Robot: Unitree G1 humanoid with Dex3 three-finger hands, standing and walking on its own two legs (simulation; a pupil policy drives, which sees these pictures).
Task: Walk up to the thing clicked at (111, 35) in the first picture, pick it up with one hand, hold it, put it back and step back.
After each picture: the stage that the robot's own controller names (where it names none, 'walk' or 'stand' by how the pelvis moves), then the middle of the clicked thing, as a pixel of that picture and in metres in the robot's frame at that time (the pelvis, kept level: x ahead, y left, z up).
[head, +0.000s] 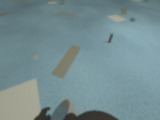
stand; (110, 38) +1.97 -0.47 -0.65
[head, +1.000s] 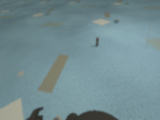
walk; (97, 42) +1.88 -0.01 -0.62
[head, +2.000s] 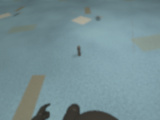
walk; (79, 51) +1.29 +0.33 -0.65
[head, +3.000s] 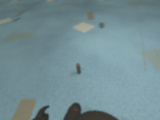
walk; (78, 69) +0.86 +0.26 -0.65
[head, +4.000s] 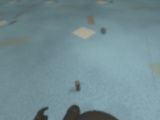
walk; (77, 86) +0.55 +0.21 -0.65
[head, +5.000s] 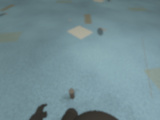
stand; (72, 94) +0.39 +0.21 -0.63
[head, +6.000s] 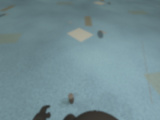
stand; (71, 98) +0.36 +0.19 -0.66
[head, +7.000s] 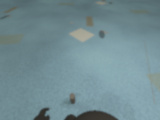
stand; (72, 99) +0.36 +0.18 -0.66
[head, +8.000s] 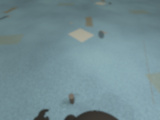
stand; (71, 99) +0.36 +0.19 -0.66
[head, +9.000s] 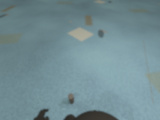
stand; (71, 99) +0.35 +0.20 -0.66
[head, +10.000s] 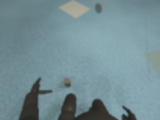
go down; (67, 83) +0.37 +0.21 -0.54
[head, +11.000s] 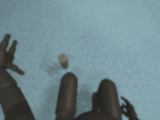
go down; (64, 62) +0.42 +0.25 -0.27
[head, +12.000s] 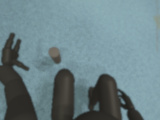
close in; (56, 57) +0.42 +0.26 -0.22
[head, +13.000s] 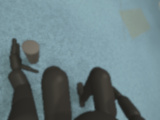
close; (32, 54) +0.40 +0.30 -0.15
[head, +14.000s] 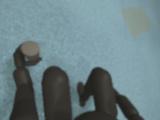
lift; (32, 54) +0.39 +0.30 -0.15
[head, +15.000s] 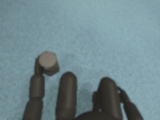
lift; (52, 64) +0.33 +0.26 -0.02
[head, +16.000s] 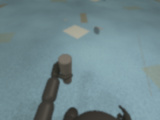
hold; (66, 71) +0.32 +0.16 +0.08
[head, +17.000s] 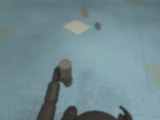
hold; (66, 75) +0.32 +0.17 +0.02
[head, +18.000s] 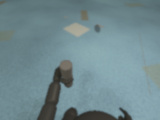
crouch; (67, 75) +0.31 +0.16 +0.03
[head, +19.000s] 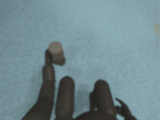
crouch; (59, 56) +0.42 +0.21 -0.07
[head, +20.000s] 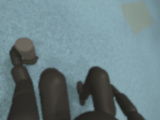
lower; (29, 54) +0.40 +0.30 -0.16
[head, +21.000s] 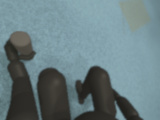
lower; (25, 49) +0.42 +0.31 -0.16
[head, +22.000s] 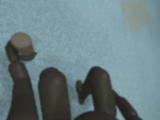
lower; (26, 49) +0.41 +0.31 -0.16
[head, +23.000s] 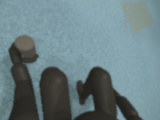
lower; (29, 52) +0.40 +0.31 -0.16
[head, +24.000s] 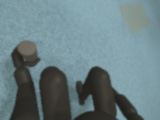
loosen; (30, 55) +0.38 +0.29 -0.16
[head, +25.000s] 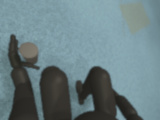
withdraw; (31, 56) +0.38 +0.29 -0.16
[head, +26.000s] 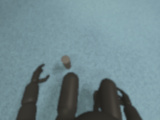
walk; (67, 63) +0.42 +0.23 -0.29
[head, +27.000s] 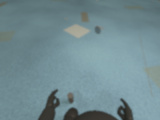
stand; (70, 98) +0.34 +0.18 -0.59
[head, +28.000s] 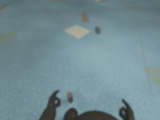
stand; (70, 97) +0.35 +0.20 -0.60
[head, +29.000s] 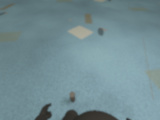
stand; (72, 97) +0.36 +0.18 -0.63
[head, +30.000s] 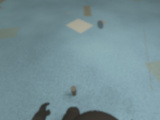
walk; (73, 91) +0.39 +0.18 -0.64
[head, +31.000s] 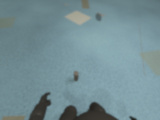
walk; (76, 76) +0.56 +0.14 -0.64
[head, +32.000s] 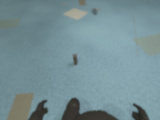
walk; (75, 59) +0.85 +0.28 -0.62
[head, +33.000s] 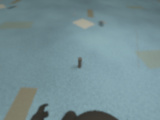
stand; (79, 63) +0.96 +0.18 -0.64
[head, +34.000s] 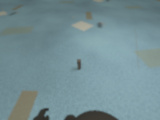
stand; (79, 64) +0.97 +0.20 -0.66
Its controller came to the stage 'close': yes
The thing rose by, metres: 0.67
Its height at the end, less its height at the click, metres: +0.00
